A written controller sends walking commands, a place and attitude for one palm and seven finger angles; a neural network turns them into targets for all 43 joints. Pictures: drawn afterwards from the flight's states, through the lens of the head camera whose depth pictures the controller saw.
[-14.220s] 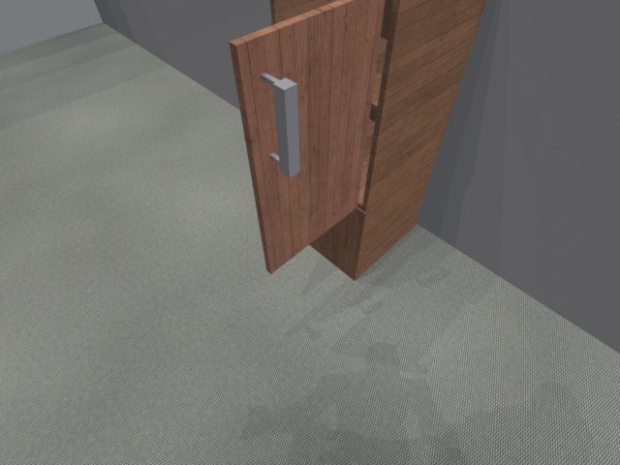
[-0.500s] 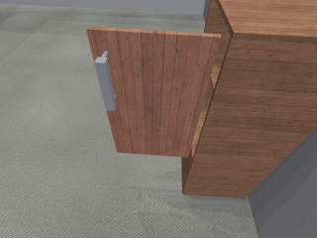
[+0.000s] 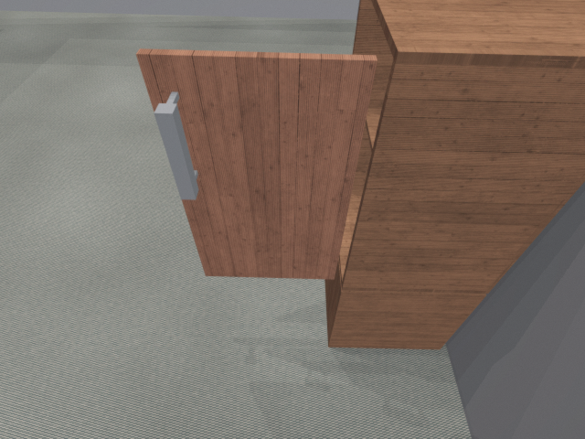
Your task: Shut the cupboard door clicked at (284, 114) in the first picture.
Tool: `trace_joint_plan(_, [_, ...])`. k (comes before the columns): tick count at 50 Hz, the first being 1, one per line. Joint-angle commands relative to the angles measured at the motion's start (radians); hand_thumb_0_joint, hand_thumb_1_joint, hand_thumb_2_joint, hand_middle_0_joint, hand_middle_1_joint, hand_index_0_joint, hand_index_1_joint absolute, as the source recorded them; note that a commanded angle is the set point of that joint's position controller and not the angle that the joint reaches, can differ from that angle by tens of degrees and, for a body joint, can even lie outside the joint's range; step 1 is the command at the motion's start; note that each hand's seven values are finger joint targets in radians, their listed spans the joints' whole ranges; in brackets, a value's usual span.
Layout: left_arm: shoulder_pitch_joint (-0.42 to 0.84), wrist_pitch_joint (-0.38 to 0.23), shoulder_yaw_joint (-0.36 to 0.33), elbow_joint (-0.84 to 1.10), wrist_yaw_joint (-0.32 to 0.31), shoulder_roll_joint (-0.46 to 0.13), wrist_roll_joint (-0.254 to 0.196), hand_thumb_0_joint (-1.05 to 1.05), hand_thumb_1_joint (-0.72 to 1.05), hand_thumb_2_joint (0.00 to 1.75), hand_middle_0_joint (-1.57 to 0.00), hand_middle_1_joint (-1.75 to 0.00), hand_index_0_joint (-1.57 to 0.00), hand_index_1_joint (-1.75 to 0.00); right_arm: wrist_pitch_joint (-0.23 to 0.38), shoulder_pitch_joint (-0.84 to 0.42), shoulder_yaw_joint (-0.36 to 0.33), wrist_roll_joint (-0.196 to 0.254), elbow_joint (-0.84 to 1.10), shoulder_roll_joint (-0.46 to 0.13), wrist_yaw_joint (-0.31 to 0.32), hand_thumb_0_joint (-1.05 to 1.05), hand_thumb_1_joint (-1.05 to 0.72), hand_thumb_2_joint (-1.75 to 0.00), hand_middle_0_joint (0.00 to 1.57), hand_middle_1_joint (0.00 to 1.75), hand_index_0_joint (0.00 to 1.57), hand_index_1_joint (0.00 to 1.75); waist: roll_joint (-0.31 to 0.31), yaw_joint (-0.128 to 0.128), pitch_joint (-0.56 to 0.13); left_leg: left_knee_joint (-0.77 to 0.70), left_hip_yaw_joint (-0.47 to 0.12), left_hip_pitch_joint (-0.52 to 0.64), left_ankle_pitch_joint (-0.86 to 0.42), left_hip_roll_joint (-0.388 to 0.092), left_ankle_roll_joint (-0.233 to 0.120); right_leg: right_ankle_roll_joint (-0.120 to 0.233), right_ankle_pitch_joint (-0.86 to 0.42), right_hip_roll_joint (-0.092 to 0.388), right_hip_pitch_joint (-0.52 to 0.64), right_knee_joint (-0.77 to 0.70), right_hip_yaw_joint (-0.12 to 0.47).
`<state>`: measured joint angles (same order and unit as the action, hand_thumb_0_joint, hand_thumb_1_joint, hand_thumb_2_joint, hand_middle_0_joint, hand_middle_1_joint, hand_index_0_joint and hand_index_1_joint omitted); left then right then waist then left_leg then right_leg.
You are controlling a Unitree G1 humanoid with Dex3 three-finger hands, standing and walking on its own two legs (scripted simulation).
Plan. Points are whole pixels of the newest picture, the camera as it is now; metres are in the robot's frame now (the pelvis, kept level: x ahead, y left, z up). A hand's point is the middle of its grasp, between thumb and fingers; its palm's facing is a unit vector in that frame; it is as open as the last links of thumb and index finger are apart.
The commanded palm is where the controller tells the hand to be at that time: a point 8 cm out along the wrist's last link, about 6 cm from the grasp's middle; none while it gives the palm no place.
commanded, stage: come to a stop and stand still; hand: left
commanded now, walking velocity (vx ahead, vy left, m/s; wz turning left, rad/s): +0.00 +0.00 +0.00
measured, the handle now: (182, 148) +0.53 +0.22 +0.10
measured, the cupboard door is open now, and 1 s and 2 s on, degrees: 90 90 90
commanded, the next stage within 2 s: look again from close up in 0.80 s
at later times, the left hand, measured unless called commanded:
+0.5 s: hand out of the picture +0.02 +0.15 -0.17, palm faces -0.01 -0.98 -0.20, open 7.4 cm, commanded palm none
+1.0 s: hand out of the picture +0.03 +0.15 -0.17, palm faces -0.01 -0.98 -0.19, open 7.4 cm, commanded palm none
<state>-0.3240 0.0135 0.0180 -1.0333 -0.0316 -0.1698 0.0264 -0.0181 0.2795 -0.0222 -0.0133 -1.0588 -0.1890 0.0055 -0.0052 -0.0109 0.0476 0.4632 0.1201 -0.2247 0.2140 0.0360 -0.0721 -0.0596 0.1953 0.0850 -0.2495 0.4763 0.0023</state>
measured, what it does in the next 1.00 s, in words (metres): stands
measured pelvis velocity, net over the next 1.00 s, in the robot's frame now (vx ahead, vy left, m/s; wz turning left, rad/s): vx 0.02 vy -0.02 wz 0.00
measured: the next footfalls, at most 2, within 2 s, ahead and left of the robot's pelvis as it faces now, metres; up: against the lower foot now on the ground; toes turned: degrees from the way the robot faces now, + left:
none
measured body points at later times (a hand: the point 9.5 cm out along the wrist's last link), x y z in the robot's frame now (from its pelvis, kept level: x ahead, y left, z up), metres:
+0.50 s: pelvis +0.01 -0.03 +0.00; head +0.02 -0.03 +0.45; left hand +0.02 +0.20 -0.15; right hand +0.01 -0.25 -0.16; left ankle +0.03 +0.07 -0.74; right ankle +0.04 -0.16 -0.74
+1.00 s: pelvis +0.02 -0.02 +0.01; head +0.04 -0.01 +0.45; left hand +0.03 +0.21 -0.16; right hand +0.04 -0.25 -0.15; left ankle +0.03 +0.07 -0.74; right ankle +0.04 -0.16 -0.74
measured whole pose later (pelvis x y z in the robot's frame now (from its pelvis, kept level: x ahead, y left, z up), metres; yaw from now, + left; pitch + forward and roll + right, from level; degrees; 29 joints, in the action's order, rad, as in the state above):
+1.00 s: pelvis +0.02 -0.02 +0.01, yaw +0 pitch -1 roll +0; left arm -0.27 -0.01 0.01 -1.09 -0.04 -0.16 0.02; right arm 0.00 0.23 -0.01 -0.01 -1.13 -0.16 0.01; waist -0.01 -0.01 0.05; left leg 0.42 0.10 -0.18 0.22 0.01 -0.04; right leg -0.04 0.20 0.05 -0.20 0.42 -0.02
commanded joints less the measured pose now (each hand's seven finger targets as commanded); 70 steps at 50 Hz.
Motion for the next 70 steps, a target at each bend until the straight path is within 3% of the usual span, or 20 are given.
trace_joint_plan(1, [-0.042, -0.023, -0.028, 0.033, -0.013, -0.11, -0.006, 0.0, 0.9, 0.9, -0.2, -0.3, -0.2, -0.3, 0.026, 0.013, -0.018, 0.004, 0.042, -0.104, 0.004, 0.0, -0.9, -0.9, 0.2, 0.3, 0.2, 0.3, 0.002, 0.004, 0.022, -0.169, -0.166, -0.05, 0.165, -0.14, 0.039, 0.069, 0.066, 0.027, -0.019, -0.082, 0.038])
trace_joint_plan(12, [-0.038, -0.032, -0.028, 0.012, -0.016, -0.098, -0.009, 0.0, 0.9, 0.9, -0.2, -0.3, -0.2, -0.3, 0.027, 0.035, -0.011, 0.005, -0.001, -0.073, 0.006, 0.0, -0.9, -0.9, 0.2, 0.3, 0.2, 0.3, -0.036, 0.0, 0.013, -0.125, -0.14, -0.021, 0.097, -0.129, 0.048, 0.076, 0.09, 0.038, -0.046, -0.117, 0.072])
trace_joint_plan(18, [-0.031, -0.035, -0.028, 0.006, -0.016, -0.097, -0.009, 0.0, 0.9, 0.9, -0.2, -0.3, -0.2, -0.3, 0.028, 0.029, -0.007, 0.006, -0.014, -0.066, 0.006, 0.0, -0.9, -0.9, 0.2, 0.3, 0.2, 0.3, -0.028, 0.001, 0.024, -0.123, -0.134, -0.019, 0.078, -0.131, 0.053, 0.076, 0.084, 0.038, -0.048, -0.124, 0.075])
trace_joint_plan(30, [-0.016, -0.038, -0.029, -0.003, -0.017, -0.096, -0.011, 0.0, 0.9, 0.9, -0.2, -0.3, -0.2, -0.3, 0.036, 0.017, -0.004, 0.008, -0.032, -0.069, 0.01, 0.0, -0.9, -0.9, 0.2, 0.3, 0.2, 0.3, 0.004, 0.008, -0.01, -0.126, -0.133, 0.006, -0.031, -0.144, 0.054, 0.074, -0.05, 0.035, 0.018, -0.102, 0.056])
trace_joint_plan(39, [-0.009, -0.037, -0.027, -0.011, -0.015, -0.102, -0.01, 0.0, 0.9, 0.9, -0.2, -0.3, -0.2, -0.3, 0.034, 0.011, -0.003, 0.01, -0.04, -0.074, 0.011, 0.0, -0.9, -0.9, 0.2, 0.3, 0.2, 0.3, -0.015, 0.009, -0.003, -0.137, -0.134, 0.022, -0.041, -0.147, 0.054, 0.071, -0.057, 0.034, 0.029, -0.114, 0.049])
trace_joint_plan(56, [-0.005, -0.034, -0.028, -0.029, -0.014, -0.1, -0.01, 0.0, 0.9, 0.9, -0.2, -0.3, -0.2, -0.3, 0.038, 0.004, -0.002, 0.009, -0.047, -0.085, 0.014, 0.0, -0.9, -0.9, 0.2, 0.3, 0.2, 0.3, 0.017, 0.009, -0.003, -0.161, -0.147, 0.044, -0.06, -0.151, 0.053, 0.065, -0.065, 0.036, 0.051, -0.122, 0.035])
trace_joint_plan(70, [-0.005, -0.032, -0.031, -0.037, -0.014, -0.1, -0.009, 0.0, 0.9, 0.9, -0.2, -0.3, -0.2, -0.3, 0.041, 0.012, -0.003, 0.009, -0.052, -0.088, 0.017, 0.0, -0.9, -0.9, 0.2, 0.3, 0.2, 0.3, 0.005, 0.01, 0.008, -0.17, -0.151, 0.05, -0.077, -0.152, 0.051, 0.062, -0.072, 0.038, 0.061, -0.125, 0.027])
